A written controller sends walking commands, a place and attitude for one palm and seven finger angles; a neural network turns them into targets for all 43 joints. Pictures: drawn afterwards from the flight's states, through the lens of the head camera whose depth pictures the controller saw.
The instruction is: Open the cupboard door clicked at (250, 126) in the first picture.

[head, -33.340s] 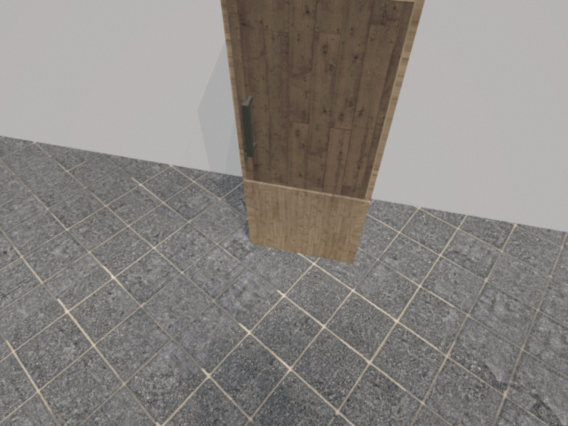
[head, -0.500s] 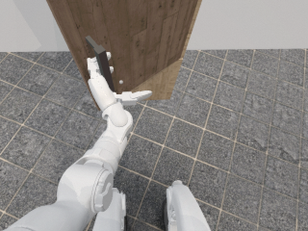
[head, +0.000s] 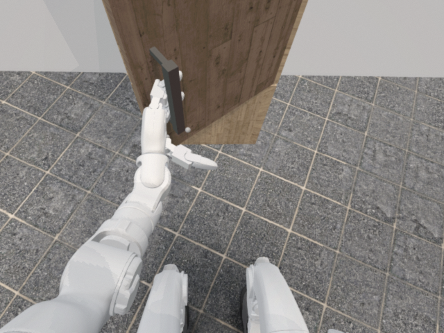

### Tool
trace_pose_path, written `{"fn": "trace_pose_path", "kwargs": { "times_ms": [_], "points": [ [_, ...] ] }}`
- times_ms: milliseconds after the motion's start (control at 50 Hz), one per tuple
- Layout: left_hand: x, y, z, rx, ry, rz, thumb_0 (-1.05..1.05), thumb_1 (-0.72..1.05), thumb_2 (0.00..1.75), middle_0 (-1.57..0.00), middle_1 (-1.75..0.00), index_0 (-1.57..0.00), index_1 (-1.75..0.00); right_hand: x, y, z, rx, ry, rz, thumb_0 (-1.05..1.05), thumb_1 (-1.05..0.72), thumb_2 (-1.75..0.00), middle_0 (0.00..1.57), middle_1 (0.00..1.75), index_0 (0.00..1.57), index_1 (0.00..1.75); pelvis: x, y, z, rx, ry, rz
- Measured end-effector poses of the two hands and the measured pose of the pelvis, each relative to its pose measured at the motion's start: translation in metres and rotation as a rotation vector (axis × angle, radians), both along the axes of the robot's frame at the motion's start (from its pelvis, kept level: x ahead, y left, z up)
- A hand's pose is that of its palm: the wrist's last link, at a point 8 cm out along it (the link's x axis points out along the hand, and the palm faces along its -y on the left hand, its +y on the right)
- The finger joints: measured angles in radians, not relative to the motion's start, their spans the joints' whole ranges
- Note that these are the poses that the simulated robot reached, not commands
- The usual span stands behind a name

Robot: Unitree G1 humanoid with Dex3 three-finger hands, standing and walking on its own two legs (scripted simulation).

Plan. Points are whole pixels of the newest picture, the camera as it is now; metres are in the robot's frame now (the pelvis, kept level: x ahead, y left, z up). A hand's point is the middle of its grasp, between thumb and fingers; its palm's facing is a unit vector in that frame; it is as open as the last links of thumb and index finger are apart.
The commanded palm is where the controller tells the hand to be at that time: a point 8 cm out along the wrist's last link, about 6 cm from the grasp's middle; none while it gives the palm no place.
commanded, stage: slide the hand sideways off the handle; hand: left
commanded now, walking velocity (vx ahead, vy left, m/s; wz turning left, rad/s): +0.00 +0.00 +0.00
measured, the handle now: (169, 96) +0.52 +0.07 +0.04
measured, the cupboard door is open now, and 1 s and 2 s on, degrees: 37 39 39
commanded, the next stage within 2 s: draw the hand back to the body in 0.94 s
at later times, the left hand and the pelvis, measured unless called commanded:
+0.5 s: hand (193, 141) +0.44 +0.03 +0.02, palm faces -0.05 -1.00 -0.05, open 16.0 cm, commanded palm +0.40 +0.11 +0.02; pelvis +0.01 -0.02 +0.01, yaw -2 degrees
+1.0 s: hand (149, 172) +0.38 +0.11 +0.02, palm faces -0.03 -1.00 -0.03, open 16.3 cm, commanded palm +0.37 +0.15 +0.02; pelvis +0.02 -0.03 +0.00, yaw +0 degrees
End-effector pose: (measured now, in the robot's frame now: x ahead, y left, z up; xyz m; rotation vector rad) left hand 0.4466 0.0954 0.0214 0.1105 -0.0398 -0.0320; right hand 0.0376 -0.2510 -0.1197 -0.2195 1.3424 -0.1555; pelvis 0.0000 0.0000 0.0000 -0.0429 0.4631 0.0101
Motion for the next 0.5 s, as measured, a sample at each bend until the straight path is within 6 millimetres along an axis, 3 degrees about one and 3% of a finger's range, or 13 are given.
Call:
{"fn": "trace_pose_path", "kwargs": {
  "times_ms": [120,260,380,500],
  "points": [
    [-0.009,-0.008,0.002,-0.087,0.049,-0.016,-0.02,-0.5,0.3,-0.26,-0.4,-0.21,-0.48,0.001,-0.003,0.007,0.005,-0.011,0.002,0.0,-0.91,-0.9,0.2,0.3,0.2,0.3,0.001,0.002,0.005,0.009,-0.008,-0.007],
    [-0.014,-0.013,-0.003,-0.082,0.003,-0.005,-0.02,-0.5,0.3,-0.28,-0.4,-0.22,-0.46,0.007,-0.004,-0.003,0.031,-0.035,-0.004,0.0,-0.91,-0.9,0.2,0.3,0.2,0.3,0.002,-0.002,-0.002,0.025,-0.004,-0.029],
    [-0.017,-0.014,-0.005,-0.062,-0.018,-0.024,-0.02,-0.5,0.3,-0.28,-0.38,-0.2,-0.42,0.018,-0.004,-0.011,0.058,-0.054,-0.028,0.0,-0.91,-0.9,0.2,0.3,0.2,0.3,0.003,-0.008,-0.003,0.04,-0.003,-0.048],
    [-0.024,-0.01,-0.002,-0.062,0.016,-0.021,-0.02,-0.5,0.3,-0.26,-0.36,-0.2,-0.39,0.036,-0.006,-0.006,0.07,-0.087,-0.042,0.0,-0.91,-0.9,0.2,0.3,0.2,0.3,0.01,-0.016,0.005,0.054,-0.007,-0.06]
  ]
}}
